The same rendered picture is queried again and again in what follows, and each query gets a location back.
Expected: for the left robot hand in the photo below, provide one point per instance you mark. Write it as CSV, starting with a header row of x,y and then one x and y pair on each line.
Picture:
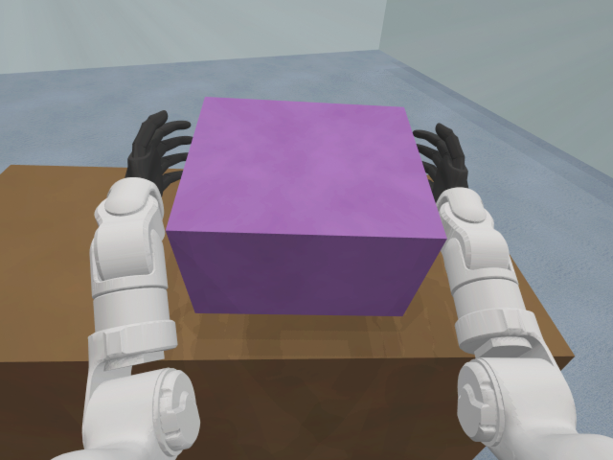
x,y
147,161

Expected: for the robot right upper arm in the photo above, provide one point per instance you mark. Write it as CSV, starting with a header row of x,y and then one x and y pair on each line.
x,y
521,409

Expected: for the right robot hand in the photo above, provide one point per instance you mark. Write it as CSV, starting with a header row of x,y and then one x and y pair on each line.
x,y
450,170

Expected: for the right robot forearm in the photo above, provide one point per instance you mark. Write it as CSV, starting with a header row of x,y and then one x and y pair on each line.
x,y
492,318

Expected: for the left robot forearm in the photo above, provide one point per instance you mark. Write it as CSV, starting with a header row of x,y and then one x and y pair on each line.
x,y
129,282

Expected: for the robot left upper arm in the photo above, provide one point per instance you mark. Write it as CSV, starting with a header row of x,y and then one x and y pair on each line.
x,y
147,416

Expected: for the pedestal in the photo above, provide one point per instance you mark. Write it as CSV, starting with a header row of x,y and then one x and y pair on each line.
x,y
267,386

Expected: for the carton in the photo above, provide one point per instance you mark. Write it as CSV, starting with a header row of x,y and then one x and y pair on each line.
x,y
303,208

